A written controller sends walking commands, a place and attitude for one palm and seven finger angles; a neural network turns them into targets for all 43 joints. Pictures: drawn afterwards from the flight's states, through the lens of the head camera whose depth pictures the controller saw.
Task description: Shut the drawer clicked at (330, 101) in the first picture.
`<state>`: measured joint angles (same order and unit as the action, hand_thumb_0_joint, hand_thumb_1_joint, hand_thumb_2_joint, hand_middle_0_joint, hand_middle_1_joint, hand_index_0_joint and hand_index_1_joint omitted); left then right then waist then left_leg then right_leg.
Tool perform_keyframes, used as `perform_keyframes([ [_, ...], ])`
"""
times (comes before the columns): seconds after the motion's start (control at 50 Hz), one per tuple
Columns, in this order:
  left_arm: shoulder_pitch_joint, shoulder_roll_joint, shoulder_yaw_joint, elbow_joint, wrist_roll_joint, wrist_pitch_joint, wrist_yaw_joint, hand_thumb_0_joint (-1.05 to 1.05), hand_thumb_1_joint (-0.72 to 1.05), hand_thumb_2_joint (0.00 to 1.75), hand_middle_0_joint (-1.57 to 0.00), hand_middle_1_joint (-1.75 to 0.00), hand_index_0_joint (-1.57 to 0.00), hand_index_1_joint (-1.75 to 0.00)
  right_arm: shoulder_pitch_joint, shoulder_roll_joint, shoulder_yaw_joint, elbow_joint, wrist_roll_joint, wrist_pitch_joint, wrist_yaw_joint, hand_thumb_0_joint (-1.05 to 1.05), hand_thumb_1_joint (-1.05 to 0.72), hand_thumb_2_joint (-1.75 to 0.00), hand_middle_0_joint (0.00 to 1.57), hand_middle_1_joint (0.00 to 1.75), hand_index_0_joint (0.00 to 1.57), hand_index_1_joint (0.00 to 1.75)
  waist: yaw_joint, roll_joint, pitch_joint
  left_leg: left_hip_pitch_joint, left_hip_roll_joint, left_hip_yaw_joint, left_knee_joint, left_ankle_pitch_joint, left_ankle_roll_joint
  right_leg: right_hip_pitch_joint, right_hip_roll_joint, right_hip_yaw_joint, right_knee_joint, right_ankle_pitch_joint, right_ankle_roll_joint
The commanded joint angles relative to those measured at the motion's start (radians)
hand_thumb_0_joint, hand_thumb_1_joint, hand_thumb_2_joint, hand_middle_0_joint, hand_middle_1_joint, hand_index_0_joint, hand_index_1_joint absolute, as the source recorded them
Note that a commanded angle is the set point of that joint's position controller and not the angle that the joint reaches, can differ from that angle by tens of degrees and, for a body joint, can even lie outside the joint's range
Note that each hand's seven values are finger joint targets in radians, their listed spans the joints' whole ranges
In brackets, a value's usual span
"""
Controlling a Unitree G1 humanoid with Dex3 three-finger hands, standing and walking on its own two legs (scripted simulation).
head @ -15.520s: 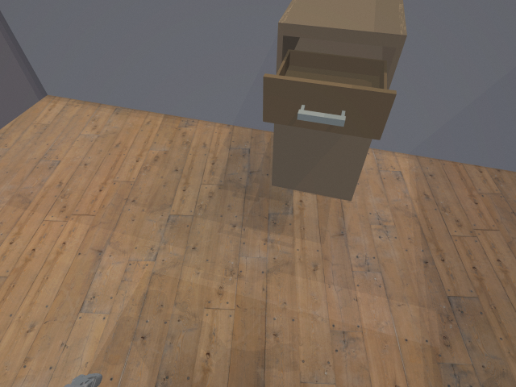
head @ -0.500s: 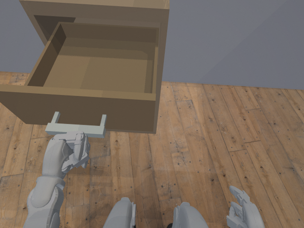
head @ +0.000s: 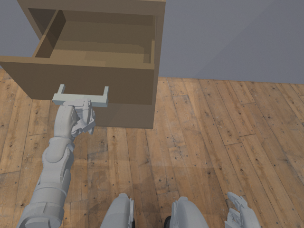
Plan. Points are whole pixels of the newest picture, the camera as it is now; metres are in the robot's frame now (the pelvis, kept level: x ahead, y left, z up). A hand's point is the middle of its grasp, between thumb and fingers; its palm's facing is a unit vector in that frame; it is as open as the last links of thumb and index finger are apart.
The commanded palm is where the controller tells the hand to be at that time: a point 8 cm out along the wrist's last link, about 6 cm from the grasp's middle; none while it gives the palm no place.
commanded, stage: push the drawer shut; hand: left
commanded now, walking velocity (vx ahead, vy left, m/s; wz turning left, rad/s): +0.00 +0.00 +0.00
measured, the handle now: (82, 94) +0.45 +0.21 +0.04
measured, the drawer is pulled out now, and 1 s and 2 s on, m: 0.22 0.10 0.00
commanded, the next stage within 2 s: none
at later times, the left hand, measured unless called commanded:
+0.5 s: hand (95, 100) +0.44 +0.17 +0.04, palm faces -0.02 -1.00 -0.04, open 2.9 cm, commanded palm +0.43 +0.22 +0.04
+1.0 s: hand (100, 83) +0.49 +0.17 +0.04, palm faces -0.01 -1.00 -0.04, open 3.0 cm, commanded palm +0.50 +0.21 +0.04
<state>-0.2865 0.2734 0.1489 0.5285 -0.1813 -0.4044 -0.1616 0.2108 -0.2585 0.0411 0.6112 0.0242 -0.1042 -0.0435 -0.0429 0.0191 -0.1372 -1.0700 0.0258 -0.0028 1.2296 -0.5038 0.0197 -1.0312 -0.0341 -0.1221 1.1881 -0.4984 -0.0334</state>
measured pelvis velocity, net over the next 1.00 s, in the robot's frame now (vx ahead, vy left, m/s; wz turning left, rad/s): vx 0.01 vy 0.00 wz -0.03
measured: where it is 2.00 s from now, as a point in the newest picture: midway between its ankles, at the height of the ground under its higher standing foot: outside the picture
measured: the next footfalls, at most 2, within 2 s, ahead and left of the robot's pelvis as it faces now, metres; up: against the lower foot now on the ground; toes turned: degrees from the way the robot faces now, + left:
none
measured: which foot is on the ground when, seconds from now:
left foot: down 0.00-1.00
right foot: down 0.00-1.00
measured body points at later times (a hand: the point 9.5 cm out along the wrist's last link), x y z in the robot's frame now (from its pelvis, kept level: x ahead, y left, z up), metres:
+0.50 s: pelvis +0.01 +0.01 +0.01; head +0.13 +0.02 +0.44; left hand +0.43 +0.23 +0.04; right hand +0.10 -0.26 -0.11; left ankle +0.04 +0.11 -0.63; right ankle +0.04 -0.11 -0.63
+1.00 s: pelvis +0.01 +0.00 -0.01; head +0.15 +0.02 +0.42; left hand +0.49 +0.22 +0.04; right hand +0.06 -0.27 -0.12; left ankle +0.04 +0.11 -0.63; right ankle +0.04 -0.11 -0.63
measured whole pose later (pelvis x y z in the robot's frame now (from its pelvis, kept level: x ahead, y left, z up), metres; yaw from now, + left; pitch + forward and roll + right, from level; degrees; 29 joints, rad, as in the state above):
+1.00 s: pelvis +0.01 +0.00 -0.01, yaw -2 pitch +24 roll -3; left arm -0.79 0.42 0.33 1.09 -0.10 -0.50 -0.19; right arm 0.29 -0.27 0.04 0.65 -0.01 0.01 -0.01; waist -0.14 0.02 -0.13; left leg -1.17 0.05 0.00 1.25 -0.51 0.02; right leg -1.13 -0.01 -0.11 1.19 -0.49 -0.03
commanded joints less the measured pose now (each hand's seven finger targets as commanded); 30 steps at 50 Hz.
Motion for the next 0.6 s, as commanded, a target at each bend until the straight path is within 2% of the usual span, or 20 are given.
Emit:
perform_keyframes([
  [0.0,-0.453,0.163,0.074,-0.17,-0.006,-0.073,0.018,0.0,0.9,0.9,-1.4,-1.6,-1.4,-1.6,0.05,-0.152,-0.063,-0.102,-0.006,-0.031,-0.012,0.0,-0.9,-0.9,0.2,0.3,0.2,0.3,-0.056,0.056,-0.385,0.252,-0.021,-0.049,-0.198,0.084,0.003,0.178,0.031,0.098,-0.201,0.062,0.009],
  [0.04,-0.446,0.15,0.073,-0.136,-0.005,-0.074,0.017,0.0,0.9,0.9,-1.4,-1.6,-1.4,-1.6,0.064,-0.152,-0.067,-0.1,-0.007,-0.023,-0.006,0.0,-0.9,-0.9,0.2,0.3,0.2,0.3,-0.056,0.048,-0.389,0.269,-0.019,-0.05,-0.203,0.115,0.001,0.181,0.033,0.093,-0.202,0.089,0.009],
  [0.06,-0.455,0.184,0.102,-0.115,-0.004,-0.077,0.018,0.0,0.9,0.9,-1.4,-1.6,-1.4,-1.6,0.073,-0.158,-0.067,-0.098,-0.009,-0.019,-0.006,0.0,-0.9,-0.9,0.2,0.3,0.2,0.3,-0.054,0.038,-0.396,0.263,-0.017,-0.051,-0.199,0.13,0.003,0.188,0.035,0.092,-0.196,0.101,0.008],
  [0.08,-0.468,0.186,0.103,-0.103,0.0,-0.081,0.017,0.0,0.9,0.9,-1.4,-1.6,-1.4,-1.6,0.077,-0.155,-0.067,-0.093,-0.01,-0.013,-0.004,0.0,-0.9,-0.9,0.2,0.3,0.2,0.3,-0.055,0.049,-0.396,0.268,-0.017,-0.049,-0.2,0.148,0.001,0.195,0.036,0.095,-0.197,0.118,0.007],
  [0.14,-0.468,0.19,0.117,-0.067,-0.001,-0.091,0.013,0.0,0.9,0.9,-1.4,-1.6,-1.4,-1.6,0.09,-0.155,-0.072,-0.091,-0.01,0.001,0.004,0.0,-0.9,-0.9,0.2,0.3,0.2,0.3,-0.055,0.028,-0.395,0.258,-0.016,-0.04,-0.201,0.163,0.001,0.215,0.036,0.099,-0.205,0.134,0.01],
  [0.18,-0.503,0.185,0.112,-0.059,0.005,-0.104,0.01,0.0,0.9,0.9,-1.4,-1.6,-1.4,-1.6,0.103,-0.156,-0.073,-0.085,-0.011,0.008,0.006,0.0,-0.9,-0.9,0.2,0.3,0.2,0.3,-0.06,0.056,-0.401,0.288,-0.013,-0.047,-0.204,0.185,-0.001,0.19,0.039,0.09,-0.194,0.15,0.008],
  [0.2,-0.498,0.19,0.123,-0.049,0.002,-0.107,0.011,0.0,0.9,0.9,-1.4,-1.6,-1.4,-1.6,0.104,-0.156,-0.075,-0.083,-0.013,0.012,0.008,0.0,-0.9,-0.9,0.2,0.3,0.2,0.3,-0.055,0.056,-0.401,0.289,-0.013,-0.046,-0.205,0.186,-0.002,0.195,0.039,0.09,-0.196,0.151,0.007],
  [0.24,-0.517,0.177,0.113,-0.025,0.005,-0.114,0.012,0.0,0.9,0.9,-1.4,-1.6,-1.4,-1.6,0.111,-0.158,-0.076,-0.081,-0.013,0.02,0.01,0.0,-0.9,-0.9,0.2,0.3,0.2,0.3,-0.066,0.04,-0.39,0.289,-0.012,-0.046,-0.208,0.189,0.0,0.186,0.04,0.089,-0.2,0.153,0.009],
  [0.3,-0.564,0.22,0.147,0.008,0.012,-0.128,0.013,0.0,0.9,0.9,-1.4,-1.6,-1.4,-1.6,0.127,-0.161,-0.079,-0.069,-0.016,0.03,0.01,0.0,-0.9,-0.9,0.2,0.3,0.2,0.3,-0.069,0.049,-0.398,0.294,-0.01,-0.047,-0.201,0.208,-0.002,0.177,0.042,0.089,-0.189,0.17,0.008],
  [0.32,-0.584,0.194,0.124,0.007,0.013,-0.133,0.01,0.0,0.9,0.9,-1.4,-1.6,-1.4,-1.6,0.128,-0.157,-0.079,-0.069,-0.016,0.031,0.012,0.0,-0.9,-0.9,0.2,0.3,0.2,0.3,-0.077,0.048,-0.399,0.298,-0.011,-0.046,-0.201,0.206,-0.001,0.175,0.041,0.088,-0.192,0.168,0.01],
  [0.38,-0.589,0.22,0.151,0.013,0.014,-0.141,0.008,0.0,0.9,0.9,-1.4,-1.6,-1.4,-1.6,0.143,-0.163,-0.082,-0.063,-0.02,0.039,0.014,0.0,-0.9,-0.9,0.2,0.3,0.2,0.3,-0.068,0.075,-0.44,0.341,-0.007,-0.052,-0.197,0.261,-0.005,0.168,0.044,0.083,-0.181,0.203,0.007],
  [0.42,-0.628,0.198,0.129,0.026,0.013,-0.143,0.004,0.0,0.9,0.9,-1.4,-1.6,-1.4,-1.6,0.143,-0.159,-0.081,-0.057,-0.02,0.044,0.015,0.0,-0.9,-0.9,0.2,0.3,0.2,0.3,-0.083,0.057,-0.43,0.335,-0.007,-0.051,-0.193,0.259,-0.003,0.167,0.043,0.086,-0.185,0.207,0.01],
  [0.44,-0.632,0.211,0.139,0.05,0.016,-0.143,0.006,0.0,0.9,0.9,-1.4,-1.6,-1.4,-1.6,0.146,-0.16,-0.082,-0.053,-0.019,0.047,0.015,0.0,-0.9,-0.9,0.2,0.3,0.2,0.3,-0.083,0.056,-0.415,0.326,-0.006,-0.051,-0.195,0.249,-0.004,0.163,0.044,0.085,-0.188,0.199,0.009],
  [0.46,-0.667,0.209,0.13,0.051,0.014,-0.147,0.002,0.0,0.9,0.9,-1.4,-1.6,-1.4,-1.6,0.149,-0.161,-0.079,-0.054,-0.02,0.046,0.014,0.0,-0.9,-0.9,0.2,0.3,0.2,0.3,-0.088,0.08,-0.413,0.328,-0.007,-0.055,-0.191,0.243,-0.002,0.141,0.047,0.085,-0.18,0.19,0.007],
  [0.48,-0.704,0.21,0.129,0.061,0.019,-0.15,0.001,0.0,0.9,0.9,-1.4,-1.6,-1.4,-1.6,0.152,-0.161,-0.078,-0.044,-0.021,0.048,0.015,0.0,-0.9,-0.9,0.2,0.3,0.2,0.3,-0.096,0.082,-0.418,0.343,-0.006,-0.06,-0.192,0.251,-0.004,0.132,0.046,0.081,-0.178,0.194,0.007],
  [0.5,-0.706,0.223,0.142,0.076,0.02,-0.151,0.003,0.0,0.9,0.9,-1.4,-1.6,-1.4,-1.6,0.157,-0.164,-0.081,-0.043,-0.022,0.05,0.015,0.0,-0.9,-0.9,0.2,0.3,0.2,0.3,-0.092,0.071,-0.427,0.345,-0.004,-0.064,-0.19,0.251,-0.005,0.128,0.047,0.08,-0.175,0.19,0.007],
  [0.52,-0.723,0.209,0.129,0.098,0.023,-0.151,0.002,0.0,0.9,0.9,-1.4,-1.6,-1.4,-1.6,0.157,-0.162,-0.08,-0.041,-0.022,0.052,0.015,0.0,-0.9,-0.9,0.2,0.3,0.2,0.3,-0.103,0.065,-0.421,0.339,-0.005,-0.061,-0.186,0.247,-0.003,0.125,0.047,0.083,-0.18,0.189,0.009],
  [0.56,-0.791,0.216,0.127,0.097,0.024,-0.161,0.0,0.0,0.9,0.9,-1.4,-1.6,-1.4,-1.6,0.164,-0.163,-0.08,-0.036,-0.024,0.052,0.014,0.0,-0.9,-0.9,0.2,0.3,0.2,0.3,-0.111,0.082,-0.434,0.351,-0.005,-0.066,-0.179,0.244,-0.001,0.103,0.048,0.082,-0.171,0.183,0.008],
  [0.58,-0.788,0.224,0.137,0.116,0.031,-0.162,0.001,0.0,0.9,0.9,-1.4,-1.6,-1.4,-1.6,0.169,-0.163,-0.079,-0.034,-0.026,0.055,0.015,0.0,-0.9,-0.9,0.2,0.3,0.2,0.3,-0.103,0.084,-0.452,0.361,-0.005,-0.069,-0.183,0.257,-0.004,0.11,0.049,0.079,-0.169,0.189,0.007],
])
